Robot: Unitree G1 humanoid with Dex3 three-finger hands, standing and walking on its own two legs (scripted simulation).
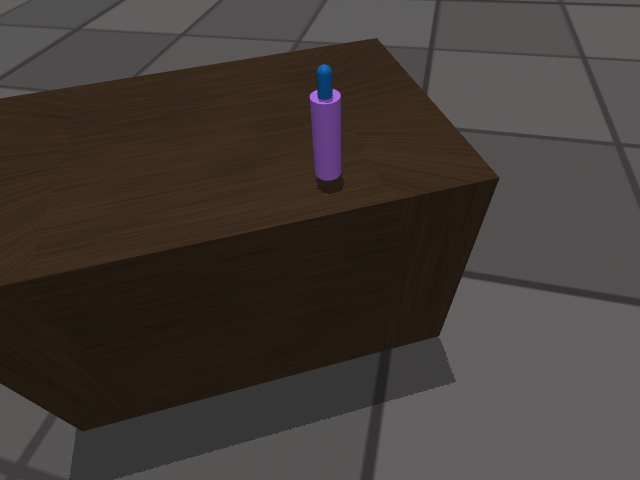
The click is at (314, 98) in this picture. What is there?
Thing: necked bottle
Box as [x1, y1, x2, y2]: [310, 64, 340, 180]
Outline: 322,64 318,67 316,72 317,89 310,94 310,109 315,174 317,177 321,179 329,180 336,178 340,174 340,94 339,92 331,88 331,70 329,66
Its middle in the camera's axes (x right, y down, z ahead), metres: +0.02 -0.23 +0.78
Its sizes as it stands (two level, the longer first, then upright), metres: 0.058 0.058 0.237
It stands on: a support 0.70 m high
